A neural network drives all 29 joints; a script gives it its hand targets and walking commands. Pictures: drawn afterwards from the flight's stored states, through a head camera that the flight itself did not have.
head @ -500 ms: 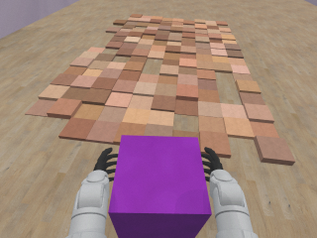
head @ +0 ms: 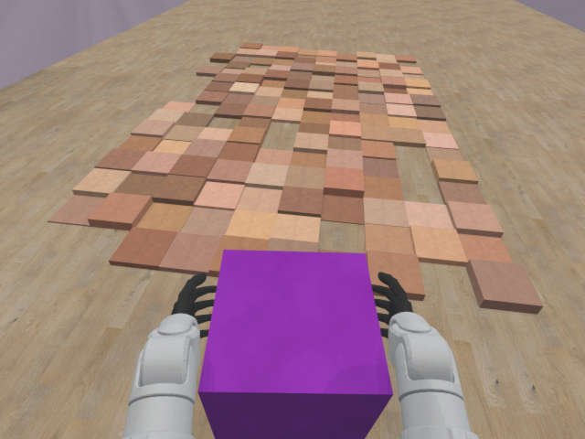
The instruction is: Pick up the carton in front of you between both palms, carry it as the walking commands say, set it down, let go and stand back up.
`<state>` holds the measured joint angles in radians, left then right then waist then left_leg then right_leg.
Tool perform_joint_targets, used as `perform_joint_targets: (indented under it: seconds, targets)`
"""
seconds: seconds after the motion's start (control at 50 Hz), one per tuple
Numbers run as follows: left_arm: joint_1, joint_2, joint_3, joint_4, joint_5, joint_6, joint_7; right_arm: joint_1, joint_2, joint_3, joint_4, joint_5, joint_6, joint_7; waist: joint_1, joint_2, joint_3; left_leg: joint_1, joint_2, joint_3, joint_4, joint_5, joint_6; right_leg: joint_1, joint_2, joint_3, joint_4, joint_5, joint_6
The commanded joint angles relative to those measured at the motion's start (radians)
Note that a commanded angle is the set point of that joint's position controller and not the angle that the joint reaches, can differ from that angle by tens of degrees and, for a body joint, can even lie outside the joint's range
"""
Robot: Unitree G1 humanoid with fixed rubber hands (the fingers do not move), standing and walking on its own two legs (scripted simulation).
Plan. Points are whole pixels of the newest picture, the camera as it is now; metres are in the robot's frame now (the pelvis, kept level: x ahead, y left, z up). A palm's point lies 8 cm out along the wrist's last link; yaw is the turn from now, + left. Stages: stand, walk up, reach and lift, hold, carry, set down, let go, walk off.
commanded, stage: hold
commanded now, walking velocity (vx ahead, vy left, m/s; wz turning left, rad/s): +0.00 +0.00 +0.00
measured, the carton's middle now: (291, 355) +0.28 +0.00 -0.03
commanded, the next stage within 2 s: carry in 0.04 s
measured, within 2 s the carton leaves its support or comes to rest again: neither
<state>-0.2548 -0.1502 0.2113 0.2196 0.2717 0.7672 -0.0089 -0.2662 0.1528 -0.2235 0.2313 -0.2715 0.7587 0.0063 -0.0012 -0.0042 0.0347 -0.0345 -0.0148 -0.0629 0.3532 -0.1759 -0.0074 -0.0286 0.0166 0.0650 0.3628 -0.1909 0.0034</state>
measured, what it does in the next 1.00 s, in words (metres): walks ahead: left foot, then right foot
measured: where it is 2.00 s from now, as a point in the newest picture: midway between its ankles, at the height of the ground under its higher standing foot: (295, 273)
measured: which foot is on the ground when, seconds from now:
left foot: down 0.00-0.24, up 0.26-0.44, down 0.46-0.82, up 0.84-1.00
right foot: down 0.00-0.48, up 0.50-0.78, down 0.80-1.00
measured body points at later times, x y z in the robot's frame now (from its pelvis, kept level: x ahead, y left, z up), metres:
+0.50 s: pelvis +0.11 +0.00 -0.01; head +0.08 -0.01 +0.44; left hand +0.39 +0.15 +0.08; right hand +0.40 -0.15 +0.08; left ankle +0.13 +0.10 -0.75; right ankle +0.02 -0.12 -0.74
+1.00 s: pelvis +0.39 -0.06 +0.00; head +0.41 -0.07 +0.45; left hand +0.67 +0.10 +0.10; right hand +0.69 -0.20 +0.09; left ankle +0.36 +0.08 -0.67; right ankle +0.38 -0.13 -0.75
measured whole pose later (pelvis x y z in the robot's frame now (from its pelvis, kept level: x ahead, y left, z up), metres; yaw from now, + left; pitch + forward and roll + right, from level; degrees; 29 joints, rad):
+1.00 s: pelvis +0.39 -0.06 +0.00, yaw +1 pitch +5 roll +1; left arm -0.22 -0.14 0.14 -0.44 0.09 1.25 0.10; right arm -0.25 0.15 -0.14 -0.43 -0.09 1.26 -0.10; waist 0.02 0.01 -0.06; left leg -0.57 0.11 0.08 1.05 -0.29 0.01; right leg -0.27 -0.04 -0.26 0.40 -0.22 -0.07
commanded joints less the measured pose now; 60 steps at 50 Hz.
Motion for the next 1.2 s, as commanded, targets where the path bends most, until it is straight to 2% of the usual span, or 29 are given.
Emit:
perform_joint_targets:
  seconds: [0.0,0.02,0.06,0.14,0.2,0.22,0.24,0.26,0.28,0.34,0.38,0.42,0.44,0.46,0.48,0.5,0.52,0.56,0.64,0.72,0.76,0.78,0.8,0.82,0.88,0.9,1.02,1.12,1.18]
  targets:
    - [-0.522,-0.890,-0.514,-0.053,-0.242,-0.042,-0.222,-0.498,0.905,0.523,-0.034,0.244,-0.032,0.229,0.002,0.002,-0.196,0.030,-0.071,-0.009,-0.043,0.047,0.011,-0.018,0.065,0.008,-0.057,0.057,0.000]
    - [-0.564,-0.894,-0.529,-0.028,-0.266,-0.038,-0.224,-0.530,0.916,0.537,-0.023,0.249,-0.028,0.229,0.003,0.039,-0.261,-0.078,0.109,0.010,0.015,-0.160,0.019,-0.115,-0.102,-0.002,0.008,-0.131,-0.001]
    - [-0.581,-0.903,-0.559,-0.068,-0.283,-0.036,-0.224,-0.532,0.924,0.561,-0.051,0.278,-0.026,0.224,-0.001,0.043,-0.225,-0.169,0.104,-0.052,-0.046,-0.580,0.025,-0.238,-0.071,0.010,-0.003,-0.519,-0.004]
    - [-0.577,-0.902,-0.635,-0.140,-0.342,0.008,-0.212,-0.502,0.909,0.634,-0.128,0.317,0.021,0.195,-0.009,0.147,-0.307,-0.147,0.197,-0.174,-0.098,-0.450,0.090,-0.264,0.004,-0.141,0.226,-0.193,0.026]
    - [-0.573,-0.885,-0.696,-0.202,-0.404,0.080,-0.204,-0.504,0.877,0.696,-0.222,0.358,0.101,0.174,0.004,0.104,-0.310,-0.307,0.162,-0.086,-0.041,-0.542,0.080,-0.135,-0.012,-0.142,0.074,-0.273,-0.002]
    - [-0.572,-0.871,-0.704,-0.214,-0.415,0.109,-0.198,-0.522,0.863,0.716,-0.249,0.379,0.132,0.171,0.010,0.003,-0.278,-0.394,0.103,0.005,0.092,-0.494,0.041,-0.103,-0.096,-0.010,-0.019,-0.377,-0.025]
    - [-0.547,-0.846,-0.710,-0.227,-0.425,0.141,-0.189,-0.530,0.853,0.738,-0.276,0.403,0.164,0.167,0.023,-0.199,-0.256,-0.529,0.036,0.120,0.341,-0.381,-0.006,-0.044,-0.254,0.250,-0.158,-0.537,-0.085]
    - [-0.518,-0.824,-0.714,-0.239,-0.437,0.174,-0.178,-0.547,0.841,0.758,-0.294,0.428,0.195,0.163,0.031,-0.251,-0.207,-0.661,0.035,0.149,0.433,-0.318,-0.018,-0.003,-0.354,0.419,-0.233,-0.544,-0.147]
    - [-0.516,-0.809,-0.720,-0.276,-0.443,0.204,-0.167,-0.561,0.854,0.781,-0.307,0.460,0.224,0.164,0.029,-0.187,-0.199,-0.682,0.075,0.119,0.435,-0.303,-0.009,-0.017,-0.377,0.437,-0.244,-0.479,-0.182]
    - [-0.538,-0.817,-0.762,-0.422,-0.494,0.278,-0.148,-0.547,0.885,0.823,-0.379,0.542,0.294,0.163,0.027,-0.132,-0.273,-0.542,0.052,0.181,0.281,-0.235,-0.010,-0.022,-0.299,0.188,-0.185,-0.237,-0.152]
    - [-0.502,-0.830,-0.784,-0.489,-0.522,0.321,-0.143,-0.491,0.892,0.831,-0.421,0.565,0.330,0.156,0.026,-0.165,-0.315,-0.417,0.017,0.234,0.163,-0.154,-0.019,-0.039,-0.244,0.074,-0.141,-0.151,-0.127]
    - [-0.430,-0.838,-0.797,-0.523,-0.534,0.362,-0.145,-0.408,0.889,0.821,-0.455,0.560,0.364,0.147,0.014,-0.110,-0.363,-0.169,0.002,0.281,0.013,-0.045,-0.015,-0.143,-0.196,-0.033,-0.022,-0.142,-0.103]
    - [-0.398,-0.837,-0.800,-0.535,-0.537,0.380,-0.148,-0.364,0.885,0.813,-0.468,0.552,0.381,0.145,0.006,-0.071,-0.400,0.021,0.049,0.241,-0.004,-0.032,0.001,-0.270,-0.176,-0.078,0.071,-0.162,-0.083]
    - [-0.382,-0.838,-0.802,-0.545,-0.544,0.398,-0.153,-0.322,0.868,0.801,-0.484,0.536,0.397,0.140,-0.015,0.054,-0.430,0.203,0.191,0.045,-0.061,-0.176,0.052,-0.452,-0.137,-0.151,0.271,-0.172,-0.045]
    - [-0.399,-0.839,-0.808,-0.574,-0.564,0.419,-0.161,-0.285,0.849,0.788,-0.483,0.508,0.406,0.133,-0.025,0.289,-0.419,0.324,0.398,-0.296,-0.115,-0.272,0.165,-0.703,-0.063,-0.220,0.473,-0.271,-0.004]
    - [-0.425,-0.842,-0.819,-0.585,-0.579,0.432,-0.172,-0.288,0.850,0.789,-0.508,0.489,0.412,0.127,-0.033,0.277,-0.358,0.316,0.473,-0.410,-0.122,-0.210,0.250,-0.824,-0.074,-0.158,0.561,-0.354,-0.018]
    - [-0.432,-0.848,-0.813,-0.586,-0.587,0.439,-0.179,-0.300,0.885,0.794,-0.534,0.498,0.423,0.124,-0.034,0.179,-0.321,0.267,0.479,-0.385,-0.130,-0.121,0.260,-0.859,-0.105,-0.124,0.628,-0.381,-0.024]
    - [-0.464,-0.843,-0.816,-0.609,-0.608,0.447,-0.183,-0.386,0.893,0.809,-0.600,0.535,0.434,0.124,-0.030,0.064,-0.325,0.208,0.436,-0.246,-0.167,-0.154,0.212,-0.831,-0.139,-0.117,0.593,-0.315,-0.021]
    - [-0.424,-0.840,-0.801,-0.606,-0.593,0.457,-0.162,-0.409,0.869,0.829,-0.622,0.579,0.458,0.133,-0.020,0.128,-0.305,0.046,0.306,0.038,-0.191,-0.079,0.134,-0.590,-0.101,-0.206,0.327,-0.089,0.007]
    - [-0.363,-0.815,-0.772,-0.579,-0.550,0.471,-0.143,-0.383,0.835,0.828,-0.597,0.592,0.479,0.147,-0.012,0.149,-0.292,-0.053,0.259,0.170,-0.094,0.003,0.089,-0.354,-0.056,-0.304,0.149,0.083,0.004]
    - [-0.353,-0.805,-0.757,-0.563,-0.539,0.477,-0.141,-0.375,0.823,0.828,-0.589,0.588,0.487,0.152,0.000,0.101,-0.322,-0.170,0.202,0.260,0.115,0.114,0.051,-0.104,-0.017,-0.363,0.117,0.029,-0.015]
    - [-0.351,-0.802,-0.750,-0.558,-0.536,0.479,-0.141,-0.390,0.807,0.825,-0.592,0.589,0.491,0.153,0.020,0.041,-0.372,-0.287,0.175,0.290,0.308,0.100,0.017,0.081,-0.094,-0.254,0.111,-0.036,-0.030]
    - [-0.362,-0.781,-0.736,-0.554,-0.524,0.477,-0.139,-0.435,0.804,0.828,-0.624,0.600,0.502,0.153,0.036,-0.213,-0.425,-0.506,0.075,0.289,0.624,-0.095,-0.041,0.212,-0.363,0.216,-0.067,-0.266,-0.136]
    - [-0.386,-0.791,-0.736,-0.567,-0.530,0.475,-0.137,-0.485,0.808,0.837,-0.650,0.615,0.508,0.155,0.036,-0.309,-0.409,-0.695,0.030,0.194,0.800,-0.323,-0.028,0.269,-0.468,0.448,-0.170,-0.241,-0.224]
    - [-0.515,-0.853,-0.768,-0.705,-0.578,0.473,-0.129,-0.544,0.855,0.826,-0.701,0.634,0.497,0.151,0.021,-0.050,-0.411,-0.718,0.162,0.067,0.884,-0.204,0.031,0.150,-0.418,0.237,-0.129,-0.048,-0.183]
    - [-0.531,-0.859,-0.778,-0.739,-0.588,0.473,-0.127,-0.530,0.852,0.822,-0.715,0.624,0.494,0.143,0.017,-0.033,-0.409,-0.678,0.180,0.063,0.817,-0.144,0.030,0.107,-0.388,0.150,-0.146,-0.022,-0.151]
    - [-0.582,-0.717,-0.790,-0.772,-0.629,0.512,-0.133,-0.524,0.737,0.800,-0.730,0.542,0.512,0.090,0.028,-0.102,-0.381,-0.663,0.113,0.169,0.495,-0.025,0.010,0.142,-0.293,-0.092,-0.132,0.241,-0.141]
    - [-0.750,-0.594,-0.746,-0.616,-0.632,0.551,-0.122,-0.715,0.620,0.755,-0.609,0.551,0.565,0.072,0.056,-0.148,-0.288,-0.597,0.060,0.244,0.275,0.090,0.040,0.107,-0.252,-0.183,-0.091,0.307,-0.137]
    - [-0.901,-0.597,-0.702,-0.513,-0.643,0.574,-0.113,-0.871,0.613,0.709,-0.520,0.583,0.593,0.073,0.032,-0.163,-0.269,-0.474,0.043,0.263,0.218,0.097,0.077,0.069,-0.257,-0.213,-0.011,0.371,-0.112]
